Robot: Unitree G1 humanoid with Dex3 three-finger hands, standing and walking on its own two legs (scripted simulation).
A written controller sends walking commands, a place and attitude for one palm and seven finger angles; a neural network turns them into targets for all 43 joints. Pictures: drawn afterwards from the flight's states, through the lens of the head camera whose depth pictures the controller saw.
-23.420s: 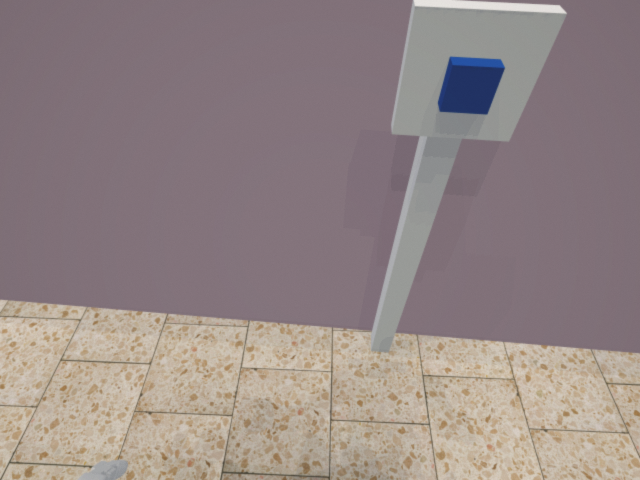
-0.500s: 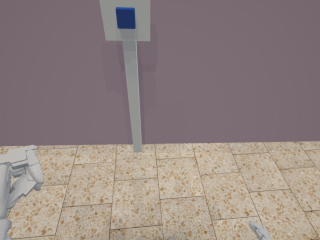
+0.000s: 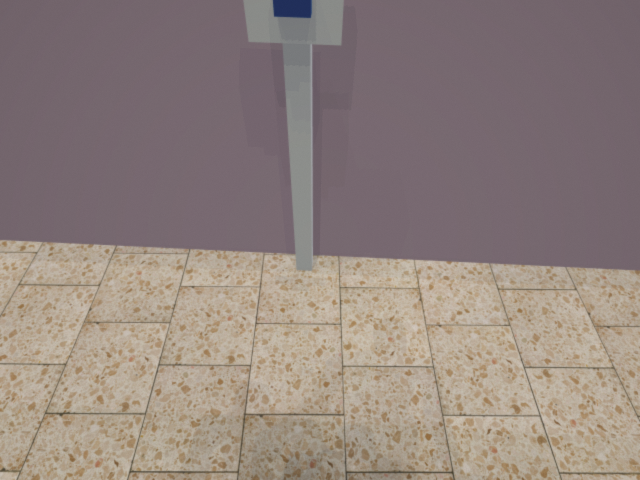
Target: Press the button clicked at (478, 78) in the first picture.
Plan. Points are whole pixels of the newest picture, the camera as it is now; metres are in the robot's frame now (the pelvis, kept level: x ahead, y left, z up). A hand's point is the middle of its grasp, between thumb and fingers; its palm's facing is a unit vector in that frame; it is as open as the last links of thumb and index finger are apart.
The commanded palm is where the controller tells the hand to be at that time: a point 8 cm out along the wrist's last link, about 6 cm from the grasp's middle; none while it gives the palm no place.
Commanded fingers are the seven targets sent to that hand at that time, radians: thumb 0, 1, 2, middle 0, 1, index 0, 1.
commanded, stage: let the arm hang, fingers relaxed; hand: left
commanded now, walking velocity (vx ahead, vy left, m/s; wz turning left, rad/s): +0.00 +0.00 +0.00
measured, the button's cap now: out of the picture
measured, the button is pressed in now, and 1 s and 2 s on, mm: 0 0 0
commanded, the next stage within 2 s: stand and wait in 0.58 s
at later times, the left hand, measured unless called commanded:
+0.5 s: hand (155, 468) +0.15 +0.24 -0.14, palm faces -0.04 -0.94 -0.35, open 7.4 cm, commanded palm none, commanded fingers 0.00 0.90 0.90 -0.20 -0.30 -0.20 -0.30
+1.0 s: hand out of the picture +0.13 +0.23 -0.15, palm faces -0.06 -0.93 -0.36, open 7.4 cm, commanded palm none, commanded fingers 0.00 0.90 0.90 -0.20 -0.30 -0.20 -0.30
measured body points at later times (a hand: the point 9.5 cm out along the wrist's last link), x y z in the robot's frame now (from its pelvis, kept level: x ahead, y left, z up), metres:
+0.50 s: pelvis +0.03 +0.00 +0.01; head +0.04 -0.01 +0.46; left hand +0.15 +0.29 -0.11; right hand +0.12 -0.30 -0.13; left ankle +0.06 +0.12 -0.74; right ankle +0.02 -0.12 -0.74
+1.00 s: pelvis +0.05 -0.02 +0.01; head +0.08 -0.03 +0.46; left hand +0.13 +0.28 -0.12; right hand +0.10 -0.31 -0.14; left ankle +0.06 +0.12 -0.74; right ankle +0.02 -0.12 -0.74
